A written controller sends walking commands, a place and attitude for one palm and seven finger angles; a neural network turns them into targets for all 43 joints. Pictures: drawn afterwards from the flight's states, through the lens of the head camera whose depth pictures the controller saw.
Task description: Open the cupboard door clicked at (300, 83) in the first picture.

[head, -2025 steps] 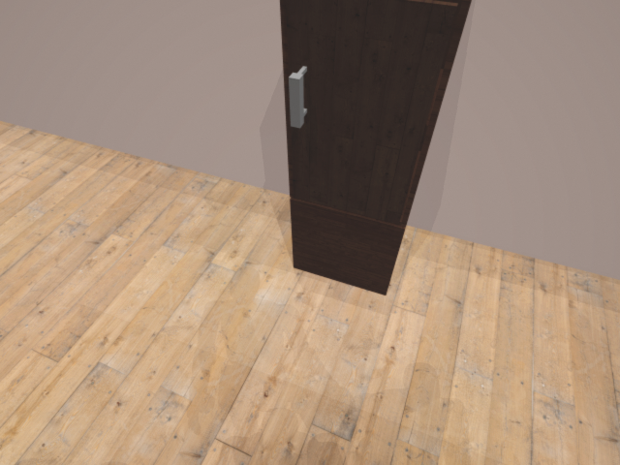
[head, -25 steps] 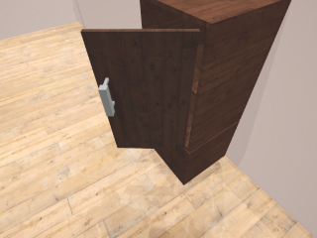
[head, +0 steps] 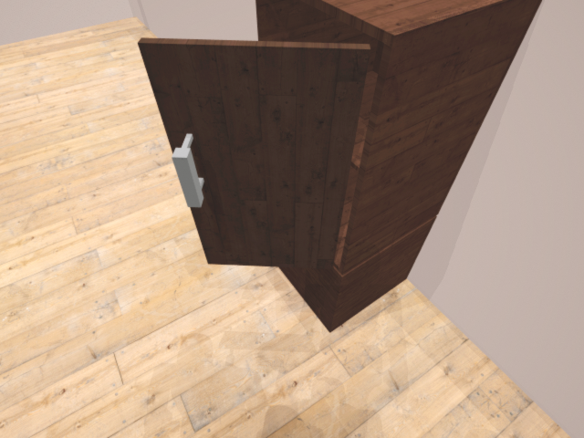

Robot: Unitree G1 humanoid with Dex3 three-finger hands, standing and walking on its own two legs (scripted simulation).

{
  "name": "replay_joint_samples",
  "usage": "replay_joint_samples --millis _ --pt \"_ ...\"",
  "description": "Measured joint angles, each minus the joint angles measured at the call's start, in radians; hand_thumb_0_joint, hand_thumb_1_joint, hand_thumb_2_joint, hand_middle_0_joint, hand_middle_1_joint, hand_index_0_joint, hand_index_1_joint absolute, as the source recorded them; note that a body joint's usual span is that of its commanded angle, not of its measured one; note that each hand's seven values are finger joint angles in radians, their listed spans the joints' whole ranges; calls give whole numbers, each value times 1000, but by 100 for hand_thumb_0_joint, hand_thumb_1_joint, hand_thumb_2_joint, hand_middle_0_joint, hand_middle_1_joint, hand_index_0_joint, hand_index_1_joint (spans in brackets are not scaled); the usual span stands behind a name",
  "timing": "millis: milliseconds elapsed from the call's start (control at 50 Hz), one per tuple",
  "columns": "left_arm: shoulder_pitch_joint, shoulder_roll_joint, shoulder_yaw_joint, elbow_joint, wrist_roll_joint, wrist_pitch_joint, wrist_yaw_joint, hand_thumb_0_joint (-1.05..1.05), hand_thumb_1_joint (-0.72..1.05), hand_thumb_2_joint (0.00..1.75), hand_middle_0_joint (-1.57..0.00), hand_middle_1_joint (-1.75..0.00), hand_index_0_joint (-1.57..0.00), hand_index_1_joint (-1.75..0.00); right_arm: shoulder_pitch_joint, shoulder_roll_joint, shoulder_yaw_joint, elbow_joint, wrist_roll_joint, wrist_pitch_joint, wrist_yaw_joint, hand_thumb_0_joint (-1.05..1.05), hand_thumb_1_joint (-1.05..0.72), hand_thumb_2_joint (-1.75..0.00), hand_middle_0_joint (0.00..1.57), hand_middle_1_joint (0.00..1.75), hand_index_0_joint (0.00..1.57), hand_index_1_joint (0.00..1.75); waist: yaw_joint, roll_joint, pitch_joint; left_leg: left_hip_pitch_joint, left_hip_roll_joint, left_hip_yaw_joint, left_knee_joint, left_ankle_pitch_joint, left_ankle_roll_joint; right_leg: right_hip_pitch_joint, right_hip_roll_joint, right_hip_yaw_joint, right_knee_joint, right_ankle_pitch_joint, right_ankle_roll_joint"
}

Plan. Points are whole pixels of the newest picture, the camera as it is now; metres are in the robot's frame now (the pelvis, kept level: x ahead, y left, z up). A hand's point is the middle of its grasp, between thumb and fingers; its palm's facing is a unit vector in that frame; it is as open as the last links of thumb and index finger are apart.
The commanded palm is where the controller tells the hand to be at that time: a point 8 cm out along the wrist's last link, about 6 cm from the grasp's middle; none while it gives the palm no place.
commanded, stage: raise the hand with hooked fingers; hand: left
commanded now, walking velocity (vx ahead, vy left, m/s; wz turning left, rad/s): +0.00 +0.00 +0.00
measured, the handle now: (192, 170) +0.55 +0.23 +0.03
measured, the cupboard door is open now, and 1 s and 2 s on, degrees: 53 53 53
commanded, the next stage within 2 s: none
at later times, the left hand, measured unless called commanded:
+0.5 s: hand (144, 430) +0.14 +0.20 -0.04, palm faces +0.11 -0.99 -0.06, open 9.4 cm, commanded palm +0.14 +0.25 -0.03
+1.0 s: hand (117, 374) +0.19 +0.24 +0.00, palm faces +0.02 -1.00 -0.05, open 12.4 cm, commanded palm +0.17 +0.30 +0.01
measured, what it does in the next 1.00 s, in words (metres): lowers itself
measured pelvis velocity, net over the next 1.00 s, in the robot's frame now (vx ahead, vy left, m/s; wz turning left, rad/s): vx -0.04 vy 0.00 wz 0.06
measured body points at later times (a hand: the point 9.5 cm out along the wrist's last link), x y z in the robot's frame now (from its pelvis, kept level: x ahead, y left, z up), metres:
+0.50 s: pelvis -0.03 -0.02 -0.09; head +0.02 -0.01 +0.36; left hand +0.13 +0.25 -0.03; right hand +0.22 -0.23 -0.13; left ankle -0.01 +0.11 -0.74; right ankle +0.00 -0.11 -0.74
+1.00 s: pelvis -0.04 +0.00 -0.06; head +0.01 +0.01 +0.39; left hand +0.19 +0.30 +0.00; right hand +0.13 -0.26 -0.13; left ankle -0.01 +0.11 -0.74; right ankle +0.00 -0.11 -0.74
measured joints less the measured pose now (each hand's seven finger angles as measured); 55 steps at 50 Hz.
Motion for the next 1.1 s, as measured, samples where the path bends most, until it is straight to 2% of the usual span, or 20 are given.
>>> replay_joint_samples --millis 20,60,80,120,160,220,260,280,340,400,460,520,560,620,660,700,800,900,980,1100 --pt "51 12 1 -161 -23 -18 20 4 95 90 -20 -30 -20 -30 23 -6 -4 -40 10 -48 -13 1 -91 -90 20 30 20 29 3 -3 -13 -8 -6 -5 4 -1 0 -11 -7 -4 17 -10 -1" --pt "89 21 1 -398 -69 -64 45 4 94 89 -20 -31 -20 -31 37 -29 -12 -106 27 -129 -26 1 -92 -90 20 30 20 29 -8 7 -32 -35 -18 -29 32 -7 1 -26 -22 -28 47 -31 2" --pt "78 19 7 -474 -85 -100 41 4 92 88 -20 -32 -20 -32 31 -45 -17 -140 26 -156 -27 1 -92 -90 20 30 20 29 -17 16 -43 -62 -21 -43 59 -14 3 -43 -27 -42 65 -40 3" --pt "25 9 32 -553 -108 -208 3 3 89 87 -20 -33 -20 -34 -1 -75 -29 -207 15 -194 -22 1 -91 -90 20 30 20 29 -32 26 -74 -143 -24 -61 129 -34 4 -111 -35 -59 123 -61 2" --pt "-33 -1 63 -573 -133 -341 -75 3 85 86 -20 -35 -20 -36 -43 -95 -45 -276 4 -215 -6 1 -91 -90 20 30 20 29 -31 17 -113 -240 -21 -57 212 -62 1 -213 -37 -54 210 -89 -3" --pt "-79 -7 100 -569 -167 -546 -246 2 79 84 -20 -39 -20 -39 -109 -109 -71 -380 -6 -229 26 1 -91 -90 20 30 20 29 -21 -16 -155 -388 -7 -47 359 -119 -7 -369 -32 -40 362 -143 -15" --pt "-76 4 119 -566 -174 -628 -357 1 74 82 -21 -42 -21 -42 -145 -120 -86 -448 -4 -225 42 1 -91 -90 20 30 20 29 -11 -32 -168 -471 3 -50 453 -137 -10 -455 -26 -37 458 -181 -21" --pt "-63 12 126 -571 -183 -637 -397 1 71 81 -21 -43 -21 -43 -159 -124 -92 -478 0 -217 45 1 -91 -90 20 30 20 29 -5 -40 -173 -505 6 -51 498 -160 -13 -489 -25 -36 499 -194 -17" --pt "-7 30 145 -596 -218 -587 -449 1 64 78 -22 -47 -22 -47 -182 -131 -98 -551 12 -189 35 1 -91 -90 20 29 20 29 15 -50 -177 -578 12 -64 596 -222 -20 -555 -23 -45 589 -240 -33" --pt "51 41 174 -651 -229 -534 -426 1 57 75 -23 -52 -23 -52 -182 -126 -89 -582 13 -175 19 1 -91 -90 20 29 20 29 35 -37 -171 -620 20 -94 654 -242 -27 -578 -16 -73 623 -259 -40" --pt "62 63 194 -716 -234 -538 -408 2 49 72 -23 -56 -23 -56 -168 -110 -59 -570 8 -175 4 1 -91 -90 20 29 20 29 51 -18 -161 -652 27 -127 688 -252 -31 -587 -9 -104 631 -262 -44" --pt "4 87 202 -737 -246 -546 -434 2 42 70 -23 -61 -23 -61 -154 -89 -19 -528 11 -180 -6 1 -91 -90 20 30 20 30 55 5 -149 -677 31 -151 705 -249 -33 -595 -4 -127 627 -254 -48" --pt "-53 105 205 -725 -254 -519 -465 1 37 68 -24 -64 -23 -64 -141 -72 5 -499 15 -177 -10 1 -91 -90 20 30 20 30 49 18 -142 -686 33 -156 704 -242 -33 -600 -2 -132 620 -245 -48" --pt "-115 126 215 -697 -266 -444 -493 1 30 65 -24 -68 -24 -68 -110 -47 27 -468 21 -166 -12 1 -90 -90 20 30 20 30 29 31 -137 -675 33 -147 678 -226 -30 -593 -1 -124 594 -226 -45" --pt "-126 134 230 -682 -276 -398 -496 1 26 63 -24 -71 -24 -71 -81 -36 32 -459 23 -158 -11 1 -90 -90 20 30 21 30 12 36 -139 -655 34 -133 648 -214 -26 -580 0 -111 568 -212 -40" --pt "-120 138 248 -673 -285 -376 -484 1 21 61 -25 -74 -25 -74 -51 -34 29 -454 23 -154 -12 1 -90 -90 20 30 21 30 -5 37 -143 -631 32 -118 614 -202 -21 -564 0 -97 541 -198 -34" --pt "-108 142 283 -644 -296 -408 -457 1 10 56 -26 -82 -25 -82 5 -69 9 -450 24 -164 -16 1 -90 -90 20 30 21 30 -23 33 -145 -589 26 -96 557 -181 -11 -531 -4 -77 492 -175 -24" --pt "-126 148 287 -613 -295 -442 -470 1 -2 51 -26 -89 -26 -89 16 -120 -12 -449 29 -180 -24 1 -90 -90 20 30 20 30 -21 25 -137 -565 18 -90 537 -175 0 -506 -10 -71 469 -166 -14" --pt "-155 160 289 -593 -295 -438 -487 0 -11 47 -27 -95 -27 -95 -1 -138 -16 -459 31 -187 -30 1 -90 -90 20 30 20 30 -17 14 -127 -541 14 -88 522 -172 6 -480 -13 -69 450 -161 -8" --pt "-203 180 305 -578 -293 -411 -492 0 -25 41 -28 -104 -28 -104 -34 -130 -2 -487 32 -193 -29 1 -90 -90 20 30 20 30 -10 8 -122 -500 12 -90 494 -167 10 -433 -13 -72 412 -150 -2"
